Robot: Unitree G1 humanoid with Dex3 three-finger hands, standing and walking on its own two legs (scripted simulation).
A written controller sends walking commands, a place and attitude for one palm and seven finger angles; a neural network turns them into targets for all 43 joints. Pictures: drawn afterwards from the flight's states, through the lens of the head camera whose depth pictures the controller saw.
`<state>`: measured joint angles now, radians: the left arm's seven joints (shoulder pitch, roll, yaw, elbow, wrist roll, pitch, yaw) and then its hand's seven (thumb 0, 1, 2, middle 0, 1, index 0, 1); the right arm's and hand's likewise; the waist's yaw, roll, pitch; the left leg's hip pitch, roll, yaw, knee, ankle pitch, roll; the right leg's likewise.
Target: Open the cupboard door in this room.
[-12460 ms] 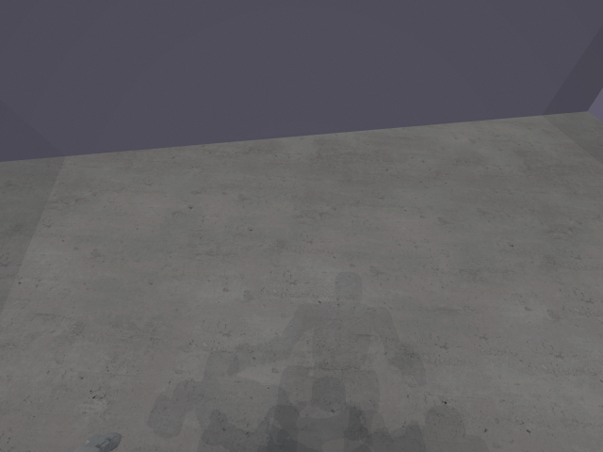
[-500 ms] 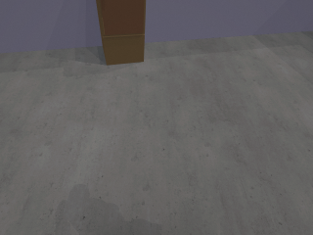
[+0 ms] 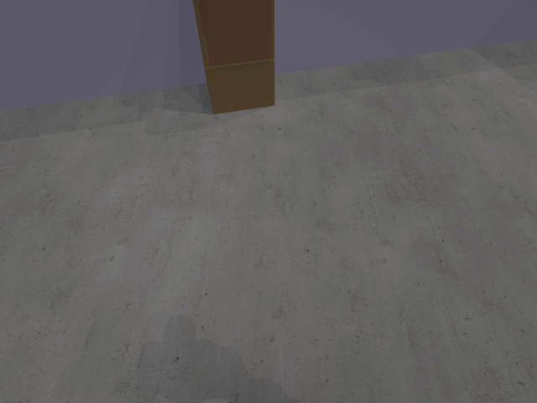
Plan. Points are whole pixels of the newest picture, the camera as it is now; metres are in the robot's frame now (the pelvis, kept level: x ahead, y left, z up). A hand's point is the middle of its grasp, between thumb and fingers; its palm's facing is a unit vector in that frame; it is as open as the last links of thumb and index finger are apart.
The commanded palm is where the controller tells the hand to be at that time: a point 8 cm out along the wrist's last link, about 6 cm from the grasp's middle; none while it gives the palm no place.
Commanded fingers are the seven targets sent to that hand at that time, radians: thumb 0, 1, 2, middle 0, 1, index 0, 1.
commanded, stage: turn or walk to find it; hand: left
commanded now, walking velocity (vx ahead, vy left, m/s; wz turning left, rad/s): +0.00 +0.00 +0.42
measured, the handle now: out of the picture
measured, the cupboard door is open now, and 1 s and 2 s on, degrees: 0 0 0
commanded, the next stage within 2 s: stand and wait in 0.86 s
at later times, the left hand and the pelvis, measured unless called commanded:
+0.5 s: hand out of the picture +0.02 +0.25 -0.16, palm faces +0.19 -0.95 -0.26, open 7.4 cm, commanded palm none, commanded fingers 0.00 0.90 0.90 -0.20 -0.30 -0.20 -0.30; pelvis -0.03 +0.03 +0.00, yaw +10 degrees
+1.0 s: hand out of the picture -0.09 +0.17 -0.16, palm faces +0.42 -0.87 -0.27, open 7.4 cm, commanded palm none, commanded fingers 0.00 0.90 0.90 -0.20 -0.30 -0.20 -0.30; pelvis -0.04 -0.01 +0.00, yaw +23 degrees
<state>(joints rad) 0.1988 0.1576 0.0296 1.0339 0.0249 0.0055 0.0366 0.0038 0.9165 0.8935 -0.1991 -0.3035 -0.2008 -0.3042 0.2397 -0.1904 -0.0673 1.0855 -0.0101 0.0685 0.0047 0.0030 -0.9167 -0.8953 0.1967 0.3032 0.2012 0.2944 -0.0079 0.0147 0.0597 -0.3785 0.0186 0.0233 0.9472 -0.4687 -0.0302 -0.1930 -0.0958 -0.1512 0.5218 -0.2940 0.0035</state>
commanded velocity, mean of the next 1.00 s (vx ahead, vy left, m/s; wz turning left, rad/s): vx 0.00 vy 0.00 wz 0.35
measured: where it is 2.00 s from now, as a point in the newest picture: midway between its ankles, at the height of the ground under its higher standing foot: outside the picture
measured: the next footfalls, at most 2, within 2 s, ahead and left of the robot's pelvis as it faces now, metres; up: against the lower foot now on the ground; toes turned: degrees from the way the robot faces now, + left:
left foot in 0.16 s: +0.02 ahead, +0.15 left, +0.00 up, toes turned +9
right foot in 0.62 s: +0.01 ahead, -0.09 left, +0.00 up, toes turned +10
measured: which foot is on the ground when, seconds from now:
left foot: up 0.00-0.14, down 0.16-0.62, up 0.64-1.00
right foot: down 0.00-0.16, up 0.18-0.60, down 0.62-1.00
